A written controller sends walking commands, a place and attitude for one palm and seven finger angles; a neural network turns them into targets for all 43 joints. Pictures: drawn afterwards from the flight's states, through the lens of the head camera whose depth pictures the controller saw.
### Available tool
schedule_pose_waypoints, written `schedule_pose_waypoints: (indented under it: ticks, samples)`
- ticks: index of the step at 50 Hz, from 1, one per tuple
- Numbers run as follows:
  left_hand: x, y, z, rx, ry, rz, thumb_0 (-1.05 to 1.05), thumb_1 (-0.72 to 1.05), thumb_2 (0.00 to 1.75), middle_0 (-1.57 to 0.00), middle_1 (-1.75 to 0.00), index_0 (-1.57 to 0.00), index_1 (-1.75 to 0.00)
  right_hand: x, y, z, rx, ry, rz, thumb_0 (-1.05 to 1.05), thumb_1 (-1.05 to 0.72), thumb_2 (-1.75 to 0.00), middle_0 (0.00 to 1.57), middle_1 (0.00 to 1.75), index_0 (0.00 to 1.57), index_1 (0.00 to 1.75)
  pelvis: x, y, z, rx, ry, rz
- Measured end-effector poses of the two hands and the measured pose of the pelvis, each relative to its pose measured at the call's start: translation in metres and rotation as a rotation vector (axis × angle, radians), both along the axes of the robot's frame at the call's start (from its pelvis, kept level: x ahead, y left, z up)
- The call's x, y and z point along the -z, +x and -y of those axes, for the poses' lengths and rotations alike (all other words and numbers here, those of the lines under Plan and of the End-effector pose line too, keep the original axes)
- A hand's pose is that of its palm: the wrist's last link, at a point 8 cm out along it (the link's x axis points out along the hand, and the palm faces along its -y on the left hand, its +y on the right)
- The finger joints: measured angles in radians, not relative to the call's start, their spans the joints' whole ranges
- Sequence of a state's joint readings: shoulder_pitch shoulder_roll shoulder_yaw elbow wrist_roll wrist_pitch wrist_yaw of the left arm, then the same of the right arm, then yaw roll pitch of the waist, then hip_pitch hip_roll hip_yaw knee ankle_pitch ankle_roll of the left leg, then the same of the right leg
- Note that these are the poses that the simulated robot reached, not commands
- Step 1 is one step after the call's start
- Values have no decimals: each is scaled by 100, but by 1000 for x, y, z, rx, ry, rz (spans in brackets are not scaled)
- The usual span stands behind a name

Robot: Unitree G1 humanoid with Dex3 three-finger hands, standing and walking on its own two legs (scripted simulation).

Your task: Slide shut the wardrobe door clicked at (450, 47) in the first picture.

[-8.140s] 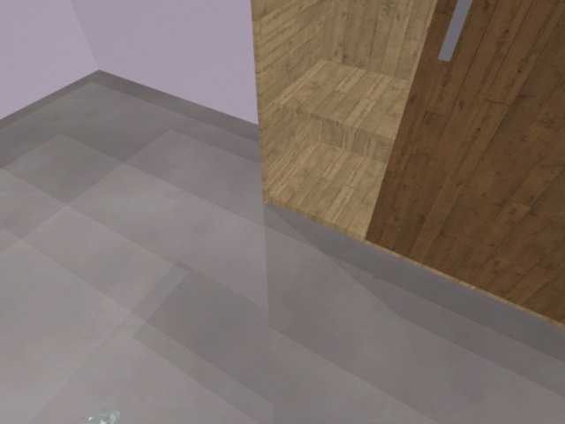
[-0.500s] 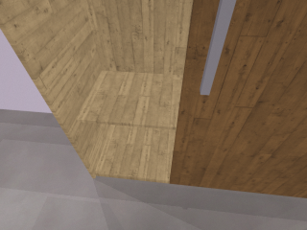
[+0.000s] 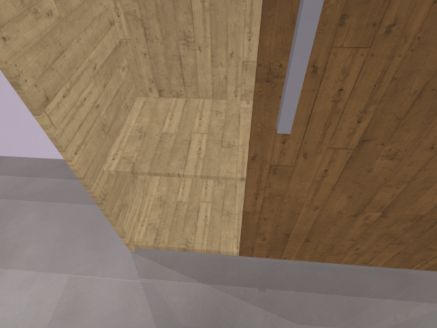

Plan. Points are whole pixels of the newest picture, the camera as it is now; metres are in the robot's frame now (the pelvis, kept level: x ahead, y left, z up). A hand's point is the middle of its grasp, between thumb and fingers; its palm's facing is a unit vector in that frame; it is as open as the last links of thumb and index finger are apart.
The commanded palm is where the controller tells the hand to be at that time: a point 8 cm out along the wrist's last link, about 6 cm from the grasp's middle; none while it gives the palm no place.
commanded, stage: raise the hand with hooked fingers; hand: right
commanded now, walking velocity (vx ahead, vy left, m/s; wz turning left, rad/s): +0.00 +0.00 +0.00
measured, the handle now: (297, 51) +0.49 -0.11 +0.26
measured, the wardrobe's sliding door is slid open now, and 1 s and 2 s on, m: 0.50 0.50 0.50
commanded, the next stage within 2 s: none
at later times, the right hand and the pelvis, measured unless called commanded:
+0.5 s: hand out of the picture +0.13 -0.18 +0.00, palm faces +0.20 +0.98 -0.05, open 8.9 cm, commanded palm +0.12 -0.23 +0.03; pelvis -0.02 +0.04 -0.05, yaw -2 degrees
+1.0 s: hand (392, 266) +0.20 -0.22 +0.11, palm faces +0.08 +0.99 -0.08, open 11.9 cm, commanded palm +0.16 -0.27 +0.13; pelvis -0.02 +0.03 -0.02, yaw -2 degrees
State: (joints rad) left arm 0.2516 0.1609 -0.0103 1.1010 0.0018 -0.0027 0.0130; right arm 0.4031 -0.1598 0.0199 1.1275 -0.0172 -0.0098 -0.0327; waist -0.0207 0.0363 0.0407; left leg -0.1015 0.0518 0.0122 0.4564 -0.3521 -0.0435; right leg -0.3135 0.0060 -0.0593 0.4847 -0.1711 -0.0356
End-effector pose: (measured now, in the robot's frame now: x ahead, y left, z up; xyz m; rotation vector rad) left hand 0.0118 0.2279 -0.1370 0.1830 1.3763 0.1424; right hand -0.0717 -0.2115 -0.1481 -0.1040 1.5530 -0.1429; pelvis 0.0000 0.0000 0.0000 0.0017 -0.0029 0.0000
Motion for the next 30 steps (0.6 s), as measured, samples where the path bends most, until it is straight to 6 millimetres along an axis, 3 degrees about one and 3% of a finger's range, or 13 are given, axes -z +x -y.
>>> schedule_pose_waypoints:
  ticks: [2,3,4,6,9,11,13,15,17,20,23,26,30]
  samples:
    - [1,3,-2,5,1,6,1,92,89,-20,-30,-20,-30,1,5,-3,-6,0,12,0,-91,-90,20,30,20,30,0,1,0,1,6,-1]
    - [-1,8,-3,5,5,43,1,92,89,-20,-30,-20,-30,-3,20,-3,21,-7,67,1,-91,-90,20,30,20,30,1,0,0,6,9,-2]
    - [-4,15,-5,11,18,113,1,92,89,-20,-30,-20,-30,-13,46,0,35,-28,186,1,-91,-89,20,30,20,30,3,-1,-1,10,6,-2]
    - [-10,34,-9,5,30,281,2,92,89,-20,-30,-20,-30,-45,105,15,48,-141,496,3,-93,-89,21,30,20,31,7,-4,-5,12,-11,-16]
    - [-18,67,-14,10,29,503,2,91,89,-20,-30,-20,-30,-115,188,20,48,-190,961,4,-93,-88,20,32,20,33,13,-8,-8,39,-8,-32]
    - [-25,90,-19,30,28,616,2,91,89,-20,-30,-20,-30,-161,230,13,-3,-165,1255,3,-90,-86,20,34,20,34,17,-10,-12,40,-1,-53]
    - [-33,112,-24,46,27,704,2,91,89,-20,-30,-20,-30,-191,254,1,-67,-84,1492,2,-86,-85,20,36,20,37,22,-13,-17,25,2,-82]
    - [-41,131,-32,56,26,771,1,91,89,-20,-30,-20,-30,-198,261,-9,-147,20,1624,2,-81,-83,20,39,20,39,30,-16,-23,12,3,-99]
    - [-50,149,-39,65,33,827,1,90,89,-20,-30,-20,-30,-188,253,-13,-194,92,1617,1,-76,-82,21,41,21,42,36,-19,-28,5,0,-103]
    - [-64,170,-48,91,60,888,1,90,89,-20,-30,-20,-30,-162,224,-5,-138,115,1482,1,-68,-79,22,46,22,46,41,-20,-35,9,0,-98]
    - [-72,183,-53,136,89,919,1,90,90,-20,-30,-20,-30,-146,185,12,-31,14,1395,1,-60,-76,23,50,23,50,44,-20,-41,24,11,-97]
    - [-68,187,-51,206,104,913,1,90,90,-20,-30,-20,-30,-157,162,24,0,-99,1459,1,-53,-73,23,54,23,55,48,-23,-45,50,30,-94]
    - [-50,177,-42,250,76,865,1,90,90,-20,-30,-20,-30,-186,169,20,-71,-102,1635,1,-43,-69,23,60,23,61,50,-31,-48,75,52,-75]
